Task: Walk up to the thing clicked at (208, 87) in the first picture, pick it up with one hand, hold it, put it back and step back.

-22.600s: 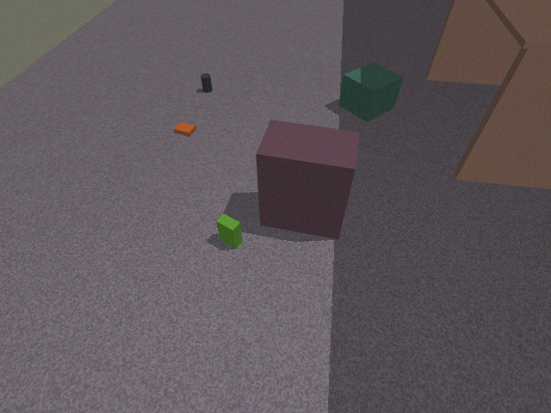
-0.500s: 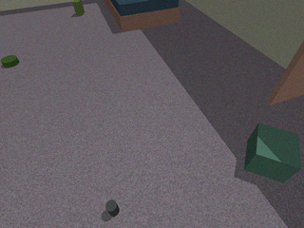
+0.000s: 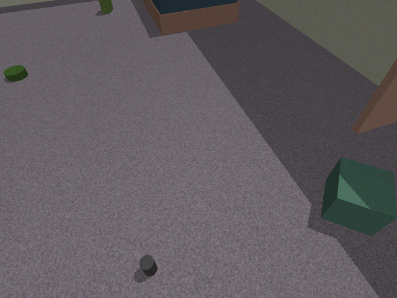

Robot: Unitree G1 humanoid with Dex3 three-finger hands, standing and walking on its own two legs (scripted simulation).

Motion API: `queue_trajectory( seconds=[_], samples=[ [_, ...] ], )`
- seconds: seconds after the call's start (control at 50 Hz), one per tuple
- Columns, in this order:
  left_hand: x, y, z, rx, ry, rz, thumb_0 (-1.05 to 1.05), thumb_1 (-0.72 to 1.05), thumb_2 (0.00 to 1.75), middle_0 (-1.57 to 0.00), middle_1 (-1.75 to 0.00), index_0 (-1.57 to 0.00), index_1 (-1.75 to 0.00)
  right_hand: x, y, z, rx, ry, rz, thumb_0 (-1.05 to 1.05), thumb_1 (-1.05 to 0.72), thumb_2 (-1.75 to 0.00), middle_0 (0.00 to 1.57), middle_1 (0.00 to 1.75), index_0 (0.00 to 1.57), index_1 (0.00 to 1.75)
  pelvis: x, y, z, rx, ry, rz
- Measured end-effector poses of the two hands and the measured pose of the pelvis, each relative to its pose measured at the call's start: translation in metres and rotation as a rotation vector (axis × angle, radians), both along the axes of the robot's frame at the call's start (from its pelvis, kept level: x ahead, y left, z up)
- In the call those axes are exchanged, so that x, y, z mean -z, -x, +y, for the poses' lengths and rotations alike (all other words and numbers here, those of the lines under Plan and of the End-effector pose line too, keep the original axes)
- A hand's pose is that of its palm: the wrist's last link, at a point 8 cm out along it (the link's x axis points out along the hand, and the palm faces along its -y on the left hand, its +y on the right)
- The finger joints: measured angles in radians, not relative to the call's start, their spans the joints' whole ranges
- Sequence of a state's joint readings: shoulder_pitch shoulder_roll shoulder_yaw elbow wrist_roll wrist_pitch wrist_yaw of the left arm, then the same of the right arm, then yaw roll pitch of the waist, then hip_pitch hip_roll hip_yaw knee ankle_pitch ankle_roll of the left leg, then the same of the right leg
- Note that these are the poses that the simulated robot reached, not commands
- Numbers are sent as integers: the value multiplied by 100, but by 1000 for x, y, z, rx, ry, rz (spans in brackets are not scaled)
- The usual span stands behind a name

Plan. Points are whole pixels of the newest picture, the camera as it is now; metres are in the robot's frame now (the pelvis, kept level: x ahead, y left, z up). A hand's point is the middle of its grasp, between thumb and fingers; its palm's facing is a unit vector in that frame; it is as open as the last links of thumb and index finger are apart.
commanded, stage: walk up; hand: left
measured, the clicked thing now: (148, 265) +0.38 +0.28 -0.73
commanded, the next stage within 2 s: none
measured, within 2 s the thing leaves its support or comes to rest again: neither
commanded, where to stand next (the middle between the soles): -0.01 +0.02 m, yaw +2 degrees
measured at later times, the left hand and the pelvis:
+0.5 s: hand out of the picture +0.04 +0.28 -0.16, palm faces +0.02 -0.91 -0.42, open 7.4 cm; pelvis -0.05 +0.01 -0.01, yaw +3 degrees
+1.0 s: hand out of the picture -0.13 +0.31 -0.17, palm faces +0.06 -0.91 -0.40, open 7.4 cm; pelvis -0.12 +0.01 -0.03, yaw +2 degrees
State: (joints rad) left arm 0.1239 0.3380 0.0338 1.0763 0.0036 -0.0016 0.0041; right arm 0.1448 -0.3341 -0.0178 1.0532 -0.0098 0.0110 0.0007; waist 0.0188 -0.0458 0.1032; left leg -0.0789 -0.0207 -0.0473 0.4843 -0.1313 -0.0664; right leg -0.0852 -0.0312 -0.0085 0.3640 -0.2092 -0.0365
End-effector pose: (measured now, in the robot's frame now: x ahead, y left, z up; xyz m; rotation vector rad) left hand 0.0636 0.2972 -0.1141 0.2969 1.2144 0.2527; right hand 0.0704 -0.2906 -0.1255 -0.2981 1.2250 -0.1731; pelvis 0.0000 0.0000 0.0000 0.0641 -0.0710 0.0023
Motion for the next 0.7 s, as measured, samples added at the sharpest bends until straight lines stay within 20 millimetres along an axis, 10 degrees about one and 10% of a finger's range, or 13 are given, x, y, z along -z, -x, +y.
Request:
queue_trajectory(
  seconds=[0.4, 0.7],
  samples=[
    [-4, 15, 5, 5, -55, -2, 1, 90, 90, -21, -30, -20, -30, 12, 12, -15, -14, 29, 45, 1, -90, -90, 20, 30, 20, 30, 6, 26, -1, -20, 21, 19],
    [32, 68, 76, -8, -46, -73, 1, 90, 90, -21, -30, -20, -30, 15, 65, 28, -89, 117, -5, 0, -90, -90, 20, 30, 20, 30, 40, 93, 49, -86, 45, 0]
  ],
)
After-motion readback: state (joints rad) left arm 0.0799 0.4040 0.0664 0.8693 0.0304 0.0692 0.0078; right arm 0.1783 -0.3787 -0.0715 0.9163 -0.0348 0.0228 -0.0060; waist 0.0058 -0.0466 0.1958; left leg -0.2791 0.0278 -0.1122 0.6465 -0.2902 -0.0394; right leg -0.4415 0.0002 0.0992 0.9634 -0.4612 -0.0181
